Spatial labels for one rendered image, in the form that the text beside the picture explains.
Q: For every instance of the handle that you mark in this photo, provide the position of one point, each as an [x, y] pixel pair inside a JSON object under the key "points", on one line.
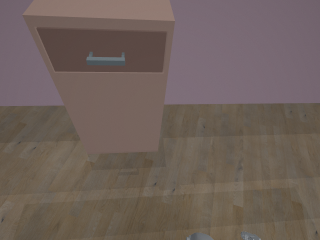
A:
{"points": [[106, 61]]}

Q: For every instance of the cabinet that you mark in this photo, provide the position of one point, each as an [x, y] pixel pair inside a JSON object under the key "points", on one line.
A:
{"points": [[112, 112]]}

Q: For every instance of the drawer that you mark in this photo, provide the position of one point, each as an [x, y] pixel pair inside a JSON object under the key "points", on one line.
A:
{"points": [[68, 49]]}

